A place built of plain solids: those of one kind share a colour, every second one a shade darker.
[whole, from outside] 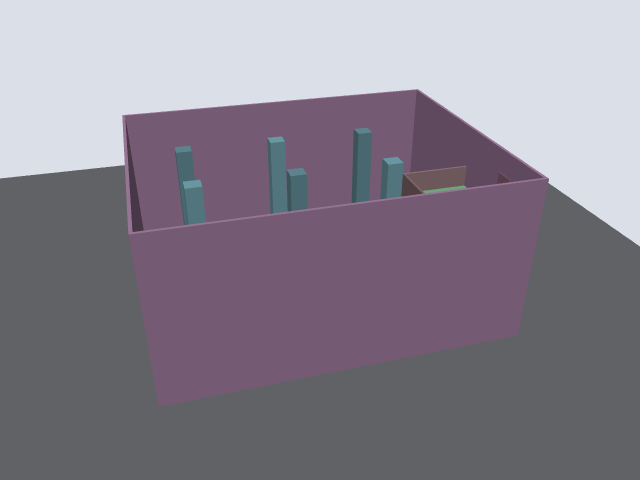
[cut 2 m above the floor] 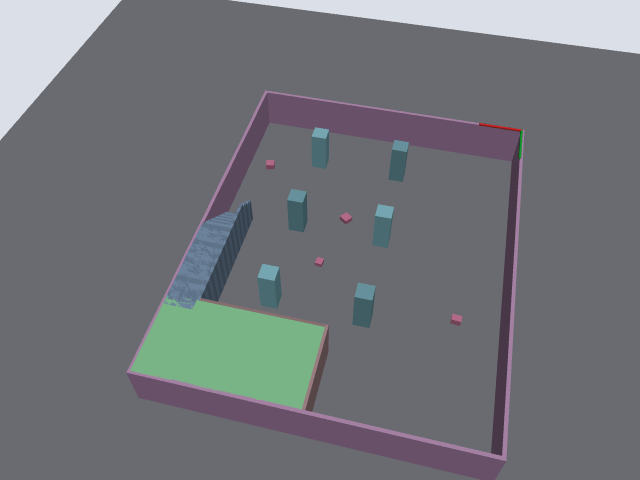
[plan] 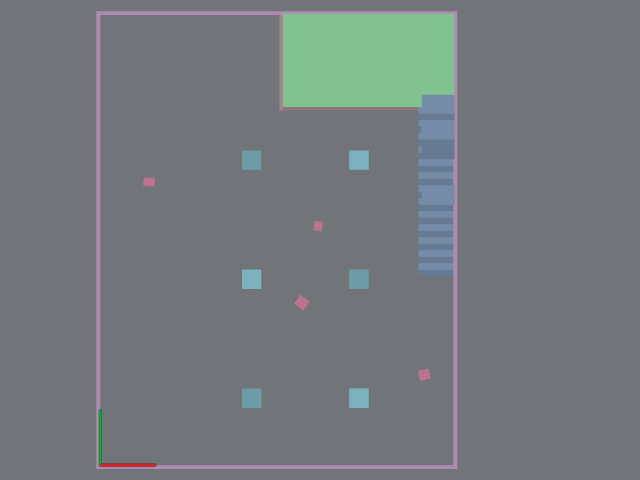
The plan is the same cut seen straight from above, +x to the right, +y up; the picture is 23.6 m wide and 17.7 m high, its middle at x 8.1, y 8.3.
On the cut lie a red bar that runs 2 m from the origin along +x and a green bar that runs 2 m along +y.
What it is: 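A covered reservoir's hall 13.0 x 16.6 m, 8.2 m high, on 6 brick piers 0.72 m square, 4.0 x 4.4 m apart; along one wall a straight stair 1.16 m broad in ONE RUN of 27 risers of 0.188 m from the floor to an entrance gallery 6.3 x 3.4 m at 5.06 m; closed guards 1.07 m over every tread and the gallery; no daylight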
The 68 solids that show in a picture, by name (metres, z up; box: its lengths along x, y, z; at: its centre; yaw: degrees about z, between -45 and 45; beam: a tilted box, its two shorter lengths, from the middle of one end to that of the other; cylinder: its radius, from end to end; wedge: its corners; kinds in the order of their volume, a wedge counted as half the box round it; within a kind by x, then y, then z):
{
 "gal_1": {"box": [6.33, 3.44, 5.11], "at": [9.89, 14.92, 2.51]},
 "wall_1": {"box": [0.15, 16.89, 8.28], "at": [-0.07, 8.29, 4.09]},
 "wall_2": {"box": [13.31, 0.15, 8.28], "at": [6.5, -0.07, 4.09]},
 "wall_3": {"box": [13.31, 0.15, 8.28], "at": [6.5, 16.66, 4.09]},
 "wall_4": {"box": [0.15, 16.89, 8.28], "at": [13.09, 8.29, 4.09]},
 "stair_1": {"box": [0.12, 0.24, 1.31], "at": [11.79, 7.08, 0.6]},
 "stair_2": {"box": [0.12, 0.24, 1.5], "at": [11.79, 7.32, 0.7]},
 "stair_3": {"box": [0.12, 0.24, 1.68], "at": [11.79, 7.56, 0.79]},
 "stair_4": {"box": [0.12, 0.24, 1.87], "at": [11.79, 7.8, 0.89]},
 "stair_5": {"box": [0.12, 0.24, 2.06], "at": [11.79, 8.04, 0.98]},
 "stair_6": {"box": [0.12, 0.24, 2.25], "at": [11.79, 8.28, 1.07]},
 "stair_7": {"box": [0.12, 0.24, 2.43], "at": [11.79, 8.52, 1.17]},
 "stair_8": {"box": [0.12, 0.24, 2.62], "at": [11.79, 8.76, 1.26]},
 "stair_9": {"box": [0.12, 0.24, 2.81], "at": [11.79, 9.0, 1.35]},
 "stair_10": {"box": [0.12, 0.24, 3.0], "at": [11.79, 9.24, 1.45]},
 "stair_11": {"box": [0.12, 0.24, 3.18], "at": [11.79, 9.48, 1.54]},
 "stair_12": {"box": [0.12, 0.24, 3.37], "at": [11.79, 9.72, 1.64]},
 "stair_13": {"box": [0.12, 0.24, 3.56], "at": [11.79, 9.96, 1.73]},
 "stair_14": {"box": [0.12, 0.24, 3.75], "at": [11.79, 10.2, 1.82]},
 "stair_15": {"box": [0.12, 0.24, 3.93], "at": [11.79, 10.44, 1.92]},
 "stair_16": {"box": [0.12, 0.24, 4.12], "at": [11.79, 10.68, 2.01]},
 "stair_17": {"box": [0.12, 0.24, 4.31], "at": [11.79, 10.92, 2.1]},
 "stair_18": {"box": [0.12, 0.24, 4.5], "at": [11.79, 11.16, 2.2]},
 "stair_19": {"box": [0.12, 0.24, 4.68], "at": [11.79, 11.4, 2.29]},
 "stair_20": {"box": [0.12, 0.24, 4.87], "at": [11.79, 11.64, 2.38]},
 "stair_21": {"box": [0.12, 0.24, 5.06], "at": [11.79, 11.88, 2.48]},
 "stair_22": {"box": [0.12, 0.24, 5.25], "at": [11.79, 12.12, 2.57]},
 "stair_23": {"box": [0.12, 0.24, 5.43], "at": [11.79, 12.36, 2.67]},
 "stair_24": {"box": [0.12, 0.24, 5.62], "at": [11.79, 12.6, 2.76]},
 "stair_25": {"box": [1.21, 0.7, 0.24], "at": [12.46, 7.31, 0.07]},
 "stair_26": {"box": [1.21, 0.7, 0.42], "at": [12.46, 7.55, 0.16]},
 "stair_27": {"box": [1.21, 0.7, 0.61], "at": [12.46, 7.79, 0.26]},
 "stair_28": {"box": [1.21, 0.7, 0.8], "at": [12.46, 8.03, 0.35]},
 "stair_29": {"box": [1.21, 0.7, 0.99], "at": [12.46, 8.27, 0.44]},
 "stair_30": {"box": [1.21, 0.7, 1.18], "at": [12.46, 8.51, 0.54]},
 "stair_31": {"box": [1.21, 0.7, 1.36], "at": [12.46, 8.75, 0.63]},
 "stair_32": {"box": [1.21, 0.7, 1.55], "at": [12.46, 8.99, 0.72]},
 "stair_33": {"box": [1.21, 0.7, 1.74], "at": [12.46, 9.23, 0.82]},
 "stair_34": {"box": [1.21, 0.7, 1.93], "at": [12.46, 9.47, 0.91]},
 "stair_35": {"box": [1.21, 0.7, 2.11], "at": [12.46, 9.71, 1.01]},
 "stair_36": {"box": [1.21, 0.7, 2.3], "at": [12.46, 9.95, 1.1]},
 "stair_37": {"box": [1.21, 0.7, 2.49], "at": [12.46, 10.19, 1.19]},
 "stair_38": {"box": [1.21, 0.7, 2.67], "at": [12.46, 10.43, 1.29]},
 "stair_39": {"box": [1.21, 0.7, 2.86], "at": [12.46, 10.67, 1.38]},
 "stair_40": {"box": [1.21, 0.7, 3.05], "at": [12.46, 10.91, 1.48]},
 "stair_41": {"box": [1.21, 0.7, 3.24], "at": [12.46, 11.15, 1.57]},
 "stair_42": {"box": [1.21, 0.7, 3.42], "at": [12.46, 11.39, 1.66]},
 "stair_43": {"box": [1.21, 0.7, 3.61], "at": [12.46, 11.63, 1.76]},
 "stair_44": {"box": [1.21, 0.7, 3.8], "at": [12.46, 11.87, 1.85]},
 "stair_45": {"box": [1.21, 0.7, 3.99], "at": [12.46, 12.11, 1.94]},
 "stair_46": {"box": [1.21, 0.7, 4.17], "at": [12.46, 12.35, 2.04]},
 "stair_47": {"box": [1.21, 0.7, 4.36], "at": [12.46, 12.59, 2.13]},
 "stair_48": {"box": [1.21, 0.7, 4.55], "at": [12.46, 12.83, 2.23]},
 "stair_49": {"box": [1.21, 0.7, 4.74], "at": [12.46, 13.07, 2.32]},
 "stair_50": {"box": [1.21, 0.7, 4.92], "at": [12.46, 13.31, 2.41]},
 "pier_1": {"box": [0.72, 0.72, 8.27], "at": [5.58, 2.46, 4.08]},
 "pier_2": {"box": [0.72, 0.72, 8.27], "at": [5.58, 6.86, 4.08]},
 "pier_3": {"box": [0.72, 0.72, 8.27], "at": [5.58, 11.24, 4.08]},
 "pier_4": {"box": [0.72, 0.72, 8.27], "at": [9.54, 2.46, 4.08]},
 "pier_5": {"box": [0.72, 0.72, 8.27], "at": [9.54, 6.86, 4.08]},
 "pier_6": {"box": [0.72, 0.72, 8.27], "at": [9.54, 11.24, 4.08]},
 "piece_1": {"box": [0.12, 3.51, 6.18], "at": [6.67, 14.84, 3.04]},
 "piece_2": {"box": [5.0, 0.12, 6.18], "at": [9.23, 13.14, 3.04]},
 "box_cardboard_1": {"box": [0.42, 0.31, 0.35], "at": [1.8, 10.44, 0.13], "yaw": -4.9},
 "box_cardboard_2": {"box": [0.43, 0.4, 0.29], "at": [7.43, 5.99, 0.1], "yaw": -36.7},
 "box_cardboard_3": {"box": [0.32, 0.35, 0.25], "at": [8.03, 8.81, 0.08], "yaw": -7.0},
 "box_cardboard_4": {"box": [0.41, 0.38, 0.33], "at": [11.95, 3.33, 0.12], "yaw": 12.8},
 "door_1": {"box": [0.95, 0.04, 2.1], "at": [10.24, 16.57, 6.06]}
}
